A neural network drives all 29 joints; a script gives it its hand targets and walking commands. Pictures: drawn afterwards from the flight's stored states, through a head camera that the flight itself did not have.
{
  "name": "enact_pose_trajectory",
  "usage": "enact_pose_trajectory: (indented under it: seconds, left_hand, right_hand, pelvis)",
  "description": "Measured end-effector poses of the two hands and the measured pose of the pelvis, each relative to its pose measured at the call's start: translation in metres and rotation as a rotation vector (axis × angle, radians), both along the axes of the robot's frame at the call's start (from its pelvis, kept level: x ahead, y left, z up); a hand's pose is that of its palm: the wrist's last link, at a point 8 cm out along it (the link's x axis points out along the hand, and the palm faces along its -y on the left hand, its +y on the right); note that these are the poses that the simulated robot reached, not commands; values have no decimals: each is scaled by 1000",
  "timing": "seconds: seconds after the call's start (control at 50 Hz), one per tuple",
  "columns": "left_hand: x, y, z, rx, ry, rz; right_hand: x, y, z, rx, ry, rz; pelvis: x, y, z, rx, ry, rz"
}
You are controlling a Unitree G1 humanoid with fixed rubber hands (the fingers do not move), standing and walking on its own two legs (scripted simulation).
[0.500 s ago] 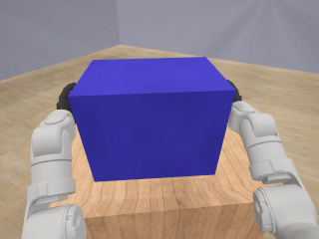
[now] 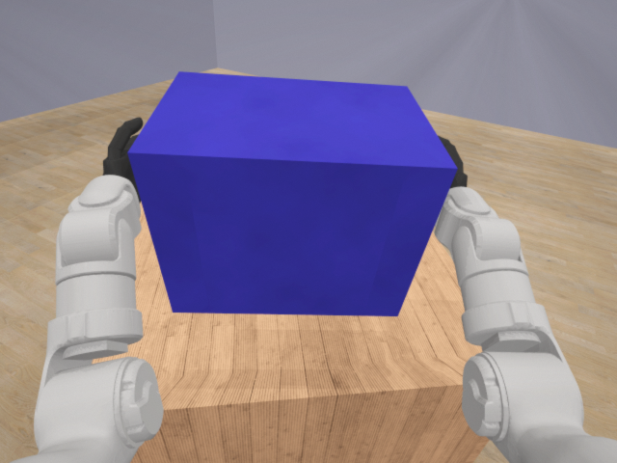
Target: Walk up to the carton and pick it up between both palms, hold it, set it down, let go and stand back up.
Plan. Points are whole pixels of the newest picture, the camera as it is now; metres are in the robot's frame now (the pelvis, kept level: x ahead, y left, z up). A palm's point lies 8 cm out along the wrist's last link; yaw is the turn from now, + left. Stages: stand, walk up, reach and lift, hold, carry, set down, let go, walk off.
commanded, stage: set down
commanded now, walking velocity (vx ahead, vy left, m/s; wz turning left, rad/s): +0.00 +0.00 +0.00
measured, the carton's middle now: (291, 197) +0.41 -0.01 +0.22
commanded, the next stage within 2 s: none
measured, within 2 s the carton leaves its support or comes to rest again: neither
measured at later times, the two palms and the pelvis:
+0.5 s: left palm (133, 230) +0.40 +0.20 +0.18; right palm (423, 243) +0.37 -0.20 +0.17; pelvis +0.02 +0.01 +0.00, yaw +1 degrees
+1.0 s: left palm (152, 234) +0.42 +0.18 +0.16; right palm (426, 264) +0.36 -0.21 +0.14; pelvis +0.02 +0.02 +0.00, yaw -2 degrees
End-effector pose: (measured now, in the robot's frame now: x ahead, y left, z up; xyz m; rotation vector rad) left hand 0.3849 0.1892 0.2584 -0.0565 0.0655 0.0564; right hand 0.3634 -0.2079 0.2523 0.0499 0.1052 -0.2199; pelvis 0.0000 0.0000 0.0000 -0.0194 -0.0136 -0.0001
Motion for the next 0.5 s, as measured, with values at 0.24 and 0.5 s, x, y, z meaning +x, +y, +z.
enact_pose_trajectory:
  seconds: [0.24, 0.5]
  left_hand:
    - [15, -4, -50, 57, 23, -34]
    - [10, 7, -74, 59, 10, -9]
  right_hand:
    - [2, -2, -63, -6, 10, -34]
    - [8, 7, -83, -22, -12, -6]
  pelvis:
    - [15, 10, 1, 7, -67, -12]
    - [25, 6, 0, 3, -42, 13]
